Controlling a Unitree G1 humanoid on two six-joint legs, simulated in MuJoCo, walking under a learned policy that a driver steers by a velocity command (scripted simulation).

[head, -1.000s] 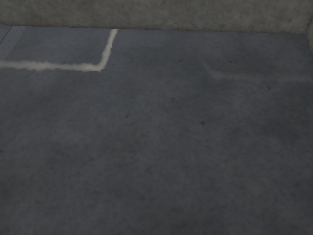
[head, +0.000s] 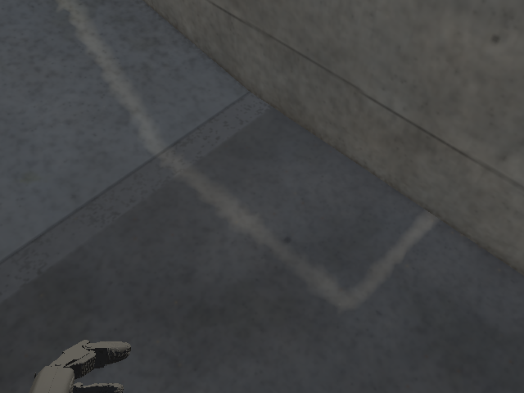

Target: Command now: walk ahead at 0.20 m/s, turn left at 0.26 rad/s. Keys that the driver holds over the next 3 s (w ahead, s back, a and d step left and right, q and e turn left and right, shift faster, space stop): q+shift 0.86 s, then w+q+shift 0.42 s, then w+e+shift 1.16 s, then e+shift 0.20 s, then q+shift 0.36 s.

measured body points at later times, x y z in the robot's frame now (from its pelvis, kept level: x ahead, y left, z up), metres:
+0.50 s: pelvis +0.11 -0.01 +0.00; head +0.14 +0.03 +0.45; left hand +0.20 +0.31 -0.11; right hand +0.34 -0.24 -0.09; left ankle +0.09 +0.10 -0.72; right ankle +0.22 -0.11 -0.73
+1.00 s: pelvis +0.16 +0.01 +0.00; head +0.17 +0.03 +0.45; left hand +0.06 +0.33 -0.09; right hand +0.50 -0.04 -0.07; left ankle +0.08 +0.10 -0.72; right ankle +0.26 -0.06 -0.74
